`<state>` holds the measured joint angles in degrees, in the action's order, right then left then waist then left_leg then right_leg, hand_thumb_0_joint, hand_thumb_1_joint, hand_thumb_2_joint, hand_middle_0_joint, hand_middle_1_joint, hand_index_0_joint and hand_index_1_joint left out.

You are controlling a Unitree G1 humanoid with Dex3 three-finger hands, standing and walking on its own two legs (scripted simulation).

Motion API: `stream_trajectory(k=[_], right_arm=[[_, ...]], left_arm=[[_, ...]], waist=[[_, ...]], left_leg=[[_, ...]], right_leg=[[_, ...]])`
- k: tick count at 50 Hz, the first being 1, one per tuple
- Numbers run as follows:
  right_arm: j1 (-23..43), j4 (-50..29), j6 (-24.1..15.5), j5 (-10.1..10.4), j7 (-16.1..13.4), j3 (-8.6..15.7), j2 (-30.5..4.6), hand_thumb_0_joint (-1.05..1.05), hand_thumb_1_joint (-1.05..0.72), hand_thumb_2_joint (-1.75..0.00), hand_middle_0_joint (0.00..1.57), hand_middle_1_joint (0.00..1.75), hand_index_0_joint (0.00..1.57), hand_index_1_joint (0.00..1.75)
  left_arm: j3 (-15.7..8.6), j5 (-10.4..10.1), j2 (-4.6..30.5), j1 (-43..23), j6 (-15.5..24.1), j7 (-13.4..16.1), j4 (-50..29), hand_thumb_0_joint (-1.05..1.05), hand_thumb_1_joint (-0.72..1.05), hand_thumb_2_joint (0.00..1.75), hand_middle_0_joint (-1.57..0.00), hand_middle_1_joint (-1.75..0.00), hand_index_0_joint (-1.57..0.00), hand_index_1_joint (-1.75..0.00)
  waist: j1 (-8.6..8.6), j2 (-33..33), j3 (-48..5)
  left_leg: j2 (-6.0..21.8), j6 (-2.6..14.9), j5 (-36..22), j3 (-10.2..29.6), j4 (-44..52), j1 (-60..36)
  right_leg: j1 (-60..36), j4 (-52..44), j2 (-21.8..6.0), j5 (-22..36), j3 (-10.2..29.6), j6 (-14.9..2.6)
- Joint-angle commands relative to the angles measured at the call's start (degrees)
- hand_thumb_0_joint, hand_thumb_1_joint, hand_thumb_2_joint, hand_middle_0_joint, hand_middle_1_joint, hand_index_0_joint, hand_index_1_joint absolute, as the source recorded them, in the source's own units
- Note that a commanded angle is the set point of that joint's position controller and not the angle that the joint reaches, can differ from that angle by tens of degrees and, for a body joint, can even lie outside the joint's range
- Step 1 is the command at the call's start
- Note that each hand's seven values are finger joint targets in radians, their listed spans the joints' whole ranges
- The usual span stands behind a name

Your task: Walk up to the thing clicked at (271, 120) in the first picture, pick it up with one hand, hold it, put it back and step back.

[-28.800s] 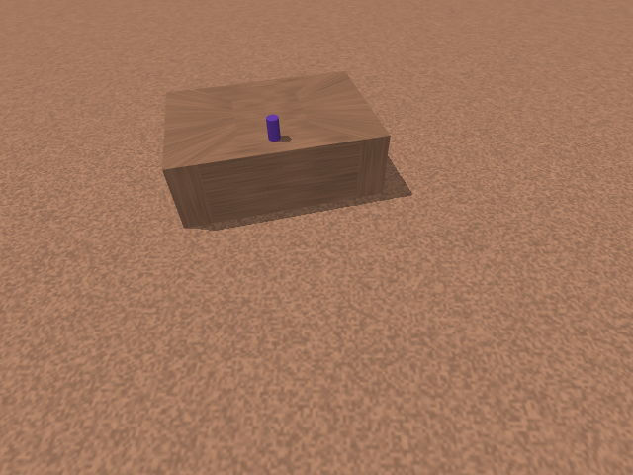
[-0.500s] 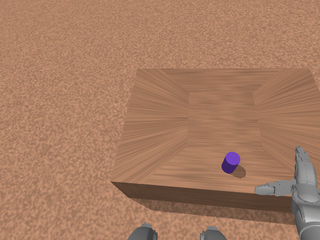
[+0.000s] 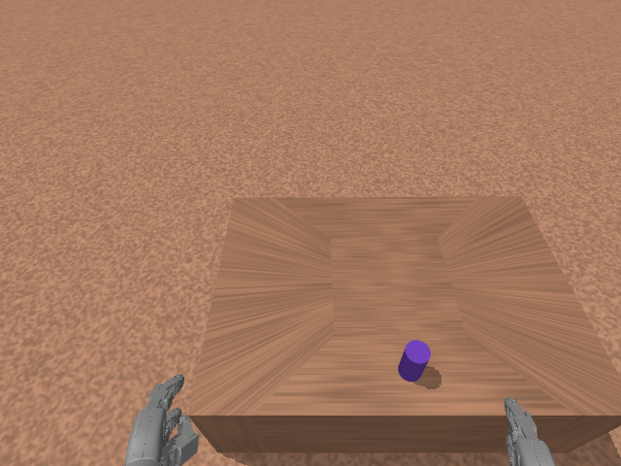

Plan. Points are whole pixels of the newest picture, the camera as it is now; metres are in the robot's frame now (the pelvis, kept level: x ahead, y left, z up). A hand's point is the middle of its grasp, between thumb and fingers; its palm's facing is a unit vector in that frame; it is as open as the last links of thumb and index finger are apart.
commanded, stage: home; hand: right
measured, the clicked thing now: (413, 361) +0.43 -0.20 -0.35
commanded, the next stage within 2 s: stand in 1.86 s
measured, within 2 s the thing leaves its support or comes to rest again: neither
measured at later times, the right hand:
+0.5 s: hand out of the picture +0.16 -0.18 -0.06, palm faces +0.12 +0.96 -0.27, open 17.5 cm
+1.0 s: hand out of the picture +0.16 -0.19 -0.06, palm faces +0.12 +0.96 -0.26, open 17.5 cm
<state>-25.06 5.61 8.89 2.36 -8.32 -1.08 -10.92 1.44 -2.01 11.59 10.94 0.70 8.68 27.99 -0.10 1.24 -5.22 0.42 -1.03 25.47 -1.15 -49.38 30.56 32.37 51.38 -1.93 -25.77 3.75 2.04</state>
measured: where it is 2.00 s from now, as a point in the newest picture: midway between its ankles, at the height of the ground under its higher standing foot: outside the picture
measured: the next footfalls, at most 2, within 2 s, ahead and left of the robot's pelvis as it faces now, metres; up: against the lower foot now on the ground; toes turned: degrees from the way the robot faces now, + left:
none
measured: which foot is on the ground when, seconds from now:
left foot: down 0.00-1.00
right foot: down 0.00-1.00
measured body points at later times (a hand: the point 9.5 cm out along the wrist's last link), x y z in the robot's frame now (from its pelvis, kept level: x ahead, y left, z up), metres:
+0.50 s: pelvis -0.01 +0.00 -0.01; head +0.00 -0.01 +0.44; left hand +0.14 +0.25 -0.08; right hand +0.15 -0.23 -0.04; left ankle +0.00 +0.13 -0.70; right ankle +0.00 -0.14 -0.70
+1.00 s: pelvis -0.02 -0.01 -0.01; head +0.00 -0.02 +0.44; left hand +0.15 +0.23 -0.07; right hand +0.15 -0.24 -0.04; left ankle +0.00 +0.13 -0.70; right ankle +0.00 -0.14 -0.70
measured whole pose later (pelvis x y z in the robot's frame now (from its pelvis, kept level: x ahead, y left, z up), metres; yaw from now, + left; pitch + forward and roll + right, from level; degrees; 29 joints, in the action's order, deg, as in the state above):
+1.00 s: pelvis -0.02 -0.01 -0.01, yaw +1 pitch +6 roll +2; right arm -26.3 -0.3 13.4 1.1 -8.3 -0.1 -11.2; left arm 1.2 -0.8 11.7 15.1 7.4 9.0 29.0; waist 0.9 1.3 -5.5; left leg 0.2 -1.8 25.3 0.0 -52.4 33.5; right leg 35.3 55.3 -2.1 -26.5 2.8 1.3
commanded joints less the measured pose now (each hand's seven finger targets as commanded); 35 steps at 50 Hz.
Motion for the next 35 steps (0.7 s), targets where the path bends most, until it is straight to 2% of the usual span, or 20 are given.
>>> stream_trajectory(k=[1,4,6,7,8,9,11,13,15,17,19,20,23,24,25,27,30,31,32,35], right_arm=[[5.73,-13.49,-2.52,-0.99,-0.52,3.35,-6.51,0.0,0.56,-0.05,0.05,0.05,0.05,0.05],[2.53,-12.09,-1.46,-1.15,-0.54,3.18,-5.64,0.0,0.56,-0.05,0.05,0.05,0.05,0.05],[3.02,-13.2,-1.21,-1.16,-0.59,3.51,-5.98,0.0,0.58,-0.04,0.05,0.05,0.05,0.05],[-0.9,-9.12,-0.77,-1.46,-0.71,4.52,-6.18,0.0,0.56,-0.05,0.05,0.05,0.05,0.05],[-0.23,-10.39,-0.57,-1.39,-0.69,3.64,-5.82,0.0,0.57,-0.04,0.05,0.05,0.05,0.05],[3.83,-15.88,-1.12,-1.19,-0.65,3.05,-5.93,0.0,0.54,-0.06,0.05,0.05,0.05,0.05],[0.52,-12.47,-0.86,-1.35,-0.78,4.07,-6.03,0.0,0.56,-0.05,0.05,0.05,0.05,0.05],[-1.62,-9.44,-0.22,-1.43,-0.82,4.33,-5.78,0.0,0.55,-0.05,0.05,0.05,0.05,0.05],[2.82,-16.01,-0.88,-1.47,-0.88,4.32,-6.9,0.0,0.54,-0.06,0.05,0.05,0.05,0.05],[0.8,-12.4,-0.27,-1.48,-0.8,4.04,-6.5,0.0,0.57,-0.04,0.05,0.05,0.05,0.05],[0.39,-12.46,-0.24,-1.52,-0.79,3.68,-5.51,0.0,0.57,-0.04,0.05,0.05,0.05,0.05],[1.72,-15.45,-0.6,-1.58,-1.06,4.5,-6.68,0.0,0.55,-0.05,0.05,0.05,0.05,0.05],[0.51,-12.74,-0.04,-1.67,-0.93,3.15,-5.44,0.0,0.58,-0.04,0.05,0.05,0.05,0.05],[2.61,-15.81,-0.26,-1.64,-1.07,3.49,-6.26,0.0,0.57,-0.04,0.05,0.05,0.05,0.05],[1.17,-13.76,-0.12,-1.74,-1.08,3.46,-5.38,0.0,0.58,-0.04,0.05,0.05,0.05,0.05],[1.52,-15.63,-0.12,-1.86,-1.13,4.01,-6.17,0.0,0.58,-0.03,0.05,0.05,0.05,0.05],[0.37,-13.89,0.17,-1.86,-1.05,3.47,-5.67,0.0,0.57,-0.04,0.05,0.05,0.05,0.05],[1.63,-14.49,0.25,-1.79,-0.91,2.65,-5.03,0.0,0.57,-0.04,0.05,0.05,0.05,0.05],[1.86,-15.76,0.08,-1.88,-1.01,3.62,-5.73,0.0,0.56,-0.05,0.05,0.05,0.05,0.05],[0.64,-15.58,0.48,-1.9,-0.84,3.54,-5.64,0.0,0.6,-0.02,0.05,0.04,0.05,0.04]], left_arm=[[-2.71,0.61,6.6,-0.33,3.46,1.08,-7.81,0.0,0.9,0.9,-0.2,-0.3,-0.2,-0.3],[-2.77,0.74,6.7,-0.24,4.47,1.07,-8.04,0.0,0.9,0.9,-0.2,-0.3,-0.2,-0.3],[-3.0,0.81,7.01,-0.43,4.9,0.88,-8.2,0.0,0.9,0.9,-0.2,-0.3,-0.2,-0.3],[-3.07,0.94,7.02,-0.47,5.04,0.84,-8.38,0.0,0.9,0.9,-0.2,-0.3,-0.2,-0.3],[-3.02,0.85,7.21,-0.6,5.24,0.68,-8.7,0.0,0.9,0.9,-0.2,-0.3,-0.2,-0.3],[-2.9,0.87,6.95,-0.77,5.38,0.55,-8.97,0.0,0.9,0.9,-0.2,-0.3,-0.2,-0.3],[-3.03,0.86,6.94,-0.82,5.7,0.72,-9.1,0.0,0.9,0.9,-0.2,-0.3,-0.2,-0.3],[-3.4,0.86,7.35,-0.27,6.03,0.66,-9.12,0.0,0.9,0.9,-0.2,-0.3,-0.2,-0.3],[-3.25,0.88,7.01,-0.23,6.19,0.84,-9.46,0.0,0.9,0.9,-0.2,-0.3,-0.2,-0.3],[-3.24,0.82,7.29,-0.17,6.5,0.89,-9.13,0.0,0.9,0.9,-0.2,-0.3,-0.2,-0.3],[-3.5,0.91,7.35,0.29,6.93,0.76,-8.65,0.0,0.9,0.9,-0.2,-0.3,-0.2,-0.3],[-3.56,0.95,7.36,-0.08,7.05,0.76,-8.98,0.0,0.9,0.9,-0.2,-0.3,-0.2,-0.3],[-3.64,0.9,7.55,0.31,7.48,0.7,-8.6,0.0,0.9,0.9,-0.2,-0.3,-0.2,-0.3],[-3.53,0.93,7.55,-0.12,7.68,0.71,-8.96,0.0,0.9,0.9,-0.2,-0.3,-0.2,-0.3],[-3.9,1.03,7.68,0.38,7.82,0.78,-8.44,0.0,0.9,0.9,-0.2,-0.3,-0.2,-0.3],[-3.98,1.05,7.86,0.38,8.12,0.64,-8.21,0.0,0.9,0.9,-0.2,-0.3,-0.2,-0.3],[-3.74,1.14,7.89,0.2,8.54,0.63,-8.14,0.0,0.9,0.9,-0.2,-0.3,-0.2,-0.3],[-3.7,1.08,7.93,0.45,8.72,0.67,-8.02,0.0,0.9,0.9,-0.2,-0.3,-0.2,-0.3],[-3.75,1.15,7.79,0.29,8.95,0.55,-8.07,0.0,0.9,0.9,-0.2,-0.3,-0.2,-0.3],[-3.56,1.17,7.73,0.07,9.29,0.66,-8.05,0.0,0.9,0.9,-0.2,-0.3,-0.2,-0.3]], waist=[[2.37,-0.46,-6.07],[1.67,-0.97,-6.02],[1.33,0.04,-5.83],[1.0,-2.12,-6.01],[0.78,-1.05,-5.09],[0.75,1.47,-5.82],[0.36,-1.01,-6.42],[0.83,-3.62,-5.07],[0.6,-0.5,-7.5],[1.14,-2.46,-4.36],[0.99,-1.89,-4.81],[0.39,0.11,-6.7],[0.92,-1.21,-3.52],[1.15,0.85,-3.71],[1.39,-0.7,-4.5],[0.51,0.67,-5.25],[0.88,0.6,-4.41],[1.64,-0.04,-3.35],[0.87,0.92,-4.55],[0.88,1.03,-3.96]], left_leg=[[-0.53,0.36,-13.72,-0.35,8.51,-2.14],[-0.45,0.3,-14.98,-0.83,8.06,-2.79],[-0.74,0.6,-13.21,-1.27,8.03,-2.3],[-0.85,0.48,-13.71,-1.6,7.61,-2.97],[-0.91,0.62,-12.73,-1.64,7.72,-2.21],[-0.89,0.83,-11.91,-1.44,7.67,-1.89],[-1.02,0.73,-12.7,-1.49,7.36,-2.74],[-1.02,0.38,-11.79,-1.49,7.88,-2.41],[-0.73,0.46,-13.21,-0.95,7.66,-3.14],[-0.9,0.35,-10.4,-0.94,8.21,-1.58],[-1.13,0.54,-9.49,-1.31,7.66,-1.29],[-1.29,0.86,-9.7,-1.36,7.05,-1.78],[-1.62,0.78,-7.38,-1.83,7.36,-0.24],[-1.73,0.98,-6.13,-1.76,7.32,0.46],[-1.86,0.94,-6.07,-2.0,7.19,0.15],[-1.78,1.05,-6.6,-1.94,6.67,-0.3],[-2.06,1.18,-6.46,-2.11,6.05,0.25],[-2.18,1.07,-5.45,-2.31,6.28,1.27],[-2.15,1.2,-5.4,-2.28,5.86,0.7],[-2.17,1.18,-4.81,-2.25,6.16,1.06]], right_leg=[[-4.51,-5.79,1.95,11.98,-4.69,-2.71],[-4.19,-5.52,2.09,13.05,-4.68,-2.65],[-3.56,-5.99,2.12,11.89,-4.43,-2.48],[-3.01,-5.62,2.01,12.61,-4.25,-2.61],[-2.61,-6.1,1.95,11.77,-4.25,-2.5],[-3.27,-6.31,1.94,11.1,-4.3,-2.25],[-3.06,-5.6,1.88,12.08,-4.31,-2.32],[-1.3,-5.27,1.91,10.84,-4.35,-2.71],[-2.69,-4.83,2.09,11.91,-4.8,-2.46],[-1.13,-5.01,2.01,9.13,-4.74,-2.69],[-1.32,-5.51,1.81,8.48,-4.47,-2.58],[-2.26,-5.7,1.65,9.15,-4.33,-2.24],[-0.81,-6.36,1.49,7.12,-4.09,-2.32],[-1.18,-6.78,1.33,5.9,-4.02,-2.15],[-1.31,-6.74,1.26,6.03,-3.82,-2.3],[-1.56,-6.68,1.22,6.68,-3.84,-2.04],[-1.16,-6.83,0.86,6.68,-3.34,-1.85],[-1.02,-7.32,0.74,5.46,-3.13,-1.93],[-1.04,-7.48,0.6,5.46,-2.82,-1.69],[-1.02,-7.33,0.83,5.07,-3.28,-1.83]])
